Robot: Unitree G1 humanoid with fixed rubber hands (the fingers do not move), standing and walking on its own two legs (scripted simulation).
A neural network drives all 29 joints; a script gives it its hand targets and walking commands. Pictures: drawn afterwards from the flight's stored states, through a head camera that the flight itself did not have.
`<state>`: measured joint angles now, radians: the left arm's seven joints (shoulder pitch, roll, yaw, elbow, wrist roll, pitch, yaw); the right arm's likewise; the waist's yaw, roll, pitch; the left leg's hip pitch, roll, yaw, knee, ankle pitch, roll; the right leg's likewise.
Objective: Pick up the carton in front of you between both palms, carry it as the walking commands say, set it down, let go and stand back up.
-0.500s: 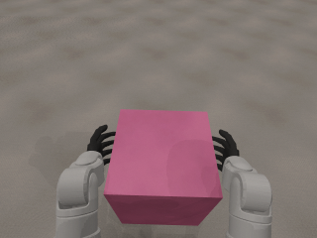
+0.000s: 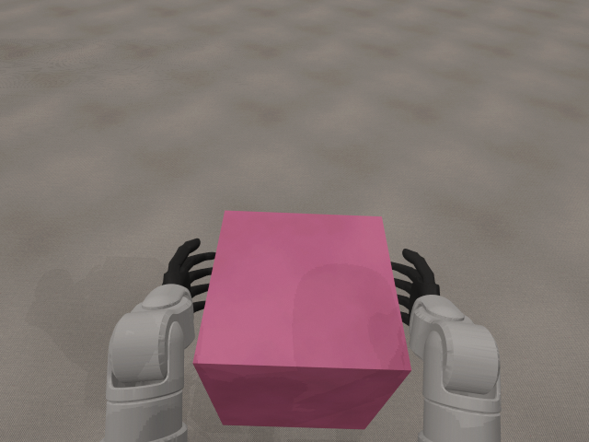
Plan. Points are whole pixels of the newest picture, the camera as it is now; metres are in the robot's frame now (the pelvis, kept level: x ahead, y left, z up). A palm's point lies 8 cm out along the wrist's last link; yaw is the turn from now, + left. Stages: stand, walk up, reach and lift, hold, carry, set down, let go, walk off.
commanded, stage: carry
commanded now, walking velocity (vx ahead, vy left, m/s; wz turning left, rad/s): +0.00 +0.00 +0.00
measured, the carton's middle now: (298, 325) +0.28 +0.00 +0.01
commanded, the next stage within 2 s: hold in 1.42 s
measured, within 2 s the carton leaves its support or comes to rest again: neither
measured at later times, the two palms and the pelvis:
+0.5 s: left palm (186, 343) +0.23 +0.14 +0.05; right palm (430, 352) +0.23 -0.16 +0.05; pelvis -0.04 -0.01 -0.01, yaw +0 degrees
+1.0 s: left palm (193, 358) +0.22 +0.13 +0.04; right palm (435, 366) +0.22 -0.17 +0.03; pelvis -0.08 -0.02 -0.01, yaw +0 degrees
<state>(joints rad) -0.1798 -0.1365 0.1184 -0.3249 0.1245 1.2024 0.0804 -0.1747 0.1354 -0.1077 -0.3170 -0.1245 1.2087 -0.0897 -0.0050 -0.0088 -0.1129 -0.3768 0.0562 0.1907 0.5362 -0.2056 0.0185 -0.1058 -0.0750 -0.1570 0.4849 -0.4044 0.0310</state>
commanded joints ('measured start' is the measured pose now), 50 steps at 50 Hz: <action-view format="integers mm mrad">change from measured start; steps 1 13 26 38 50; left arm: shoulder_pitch -407 -413 -415 -557 -483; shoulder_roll -899 -898 -822 -901 -898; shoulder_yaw -712 -702 -559 -395 -475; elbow -29 102 290 559 462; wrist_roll -403 -339 -196 -74 -122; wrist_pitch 7 -111 -321 -560 -501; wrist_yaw -261 -276 -269 -296 -289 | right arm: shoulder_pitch -462 -448 -452 -599 -523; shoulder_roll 913 910 823 911 904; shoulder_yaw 731 707 560 402 478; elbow -62 74 258 533 432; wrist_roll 416 345 205 86 128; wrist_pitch -5 -118 -331 -571 -512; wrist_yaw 252 270 268 300 291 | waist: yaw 8 5 5 5 4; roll -48 -34 2 8 2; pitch -275 -220 -171 -179 -216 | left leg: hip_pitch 207 177 193 187 185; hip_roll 64 88 111 105 108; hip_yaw -54 -65 -92 -92 -86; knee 36 49 -20 -54 -35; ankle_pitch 540 397 299 225 284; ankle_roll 11 10 9 -2 -4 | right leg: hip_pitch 53 11 -92 -120 -114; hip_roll -99 -116 -91 -88 -90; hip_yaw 35 14 36 49 47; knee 27 11 -49 -59 -24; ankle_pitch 862 713 299 210 292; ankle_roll -5 -24 -43 -62 -60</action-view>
